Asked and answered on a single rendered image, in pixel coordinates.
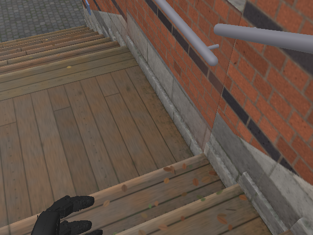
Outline robot left hand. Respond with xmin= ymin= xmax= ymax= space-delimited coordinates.
xmin=30 ymin=195 xmax=103 ymax=235

